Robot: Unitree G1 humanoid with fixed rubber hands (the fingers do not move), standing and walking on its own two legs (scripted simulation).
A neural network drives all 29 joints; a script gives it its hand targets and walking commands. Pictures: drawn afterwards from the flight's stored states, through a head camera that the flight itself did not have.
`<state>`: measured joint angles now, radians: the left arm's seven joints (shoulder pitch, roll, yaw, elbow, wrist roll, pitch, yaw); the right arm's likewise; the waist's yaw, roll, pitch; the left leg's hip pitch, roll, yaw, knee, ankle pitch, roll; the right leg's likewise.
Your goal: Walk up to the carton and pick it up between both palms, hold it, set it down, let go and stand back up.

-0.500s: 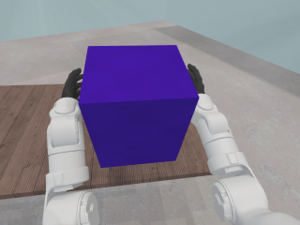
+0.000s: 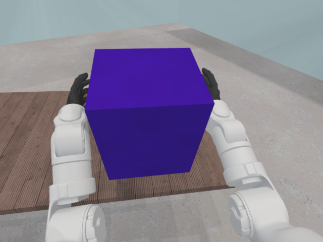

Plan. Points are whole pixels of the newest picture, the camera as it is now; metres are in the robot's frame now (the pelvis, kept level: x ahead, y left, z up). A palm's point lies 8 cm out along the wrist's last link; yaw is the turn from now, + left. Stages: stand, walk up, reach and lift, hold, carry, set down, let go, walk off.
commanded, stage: hold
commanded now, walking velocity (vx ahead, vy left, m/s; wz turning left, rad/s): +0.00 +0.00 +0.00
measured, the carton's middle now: (147, 117) +0.36 +0.01 +0.17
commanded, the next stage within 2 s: set down in 1.54 s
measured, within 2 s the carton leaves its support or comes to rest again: neither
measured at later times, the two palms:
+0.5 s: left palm (77, 108) +0.36 +0.17 +0.20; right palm (209, 102) +0.36 -0.15 +0.21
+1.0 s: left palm (78, 107) +0.36 +0.16 +0.21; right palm (210, 100) +0.37 -0.15 +0.21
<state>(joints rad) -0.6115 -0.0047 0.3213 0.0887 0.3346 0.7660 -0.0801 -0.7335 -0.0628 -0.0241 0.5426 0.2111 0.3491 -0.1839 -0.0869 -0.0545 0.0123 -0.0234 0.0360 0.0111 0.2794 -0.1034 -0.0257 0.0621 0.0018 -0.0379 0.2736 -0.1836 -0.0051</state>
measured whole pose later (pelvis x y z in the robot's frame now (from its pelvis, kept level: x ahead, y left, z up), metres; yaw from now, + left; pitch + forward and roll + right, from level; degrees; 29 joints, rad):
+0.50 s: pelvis +0.00 +0.00 +0.00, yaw +0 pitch -9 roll +0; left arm -0.58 -0.01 0.32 0.06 0.33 0.77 -0.08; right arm -0.71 -0.06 -0.01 0.51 0.22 0.36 -0.20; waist -0.09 -0.06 0.02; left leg -0.02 0.04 0.01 0.28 -0.11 -0.03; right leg 0.07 0.00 -0.04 0.27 -0.19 -0.01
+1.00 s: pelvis +0.00 +0.00 +0.00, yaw +0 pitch -9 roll +0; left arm -0.59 -0.01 0.32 0.06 0.33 0.77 -0.08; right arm -0.72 -0.07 -0.01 0.51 0.22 0.36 -0.19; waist -0.09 -0.05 0.02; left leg -0.01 0.04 0.01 0.28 -0.11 -0.03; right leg 0.07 0.00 -0.04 0.27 -0.19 -0.01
